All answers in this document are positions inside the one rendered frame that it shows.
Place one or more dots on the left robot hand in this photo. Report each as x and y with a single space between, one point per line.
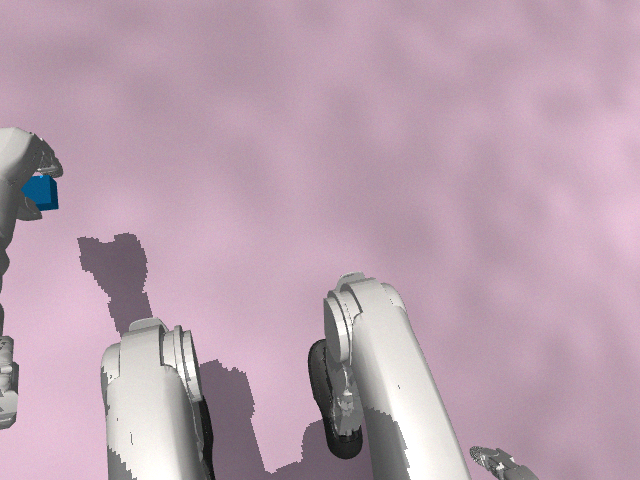
21 155

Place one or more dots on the small box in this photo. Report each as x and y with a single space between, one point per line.
43 191

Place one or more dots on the left robot foot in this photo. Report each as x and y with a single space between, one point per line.
208 440

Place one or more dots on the left robot arm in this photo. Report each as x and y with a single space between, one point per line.
9 370

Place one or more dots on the right robot foot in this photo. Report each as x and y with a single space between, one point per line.
342 446

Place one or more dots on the right robot hand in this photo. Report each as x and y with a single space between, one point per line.
501 464

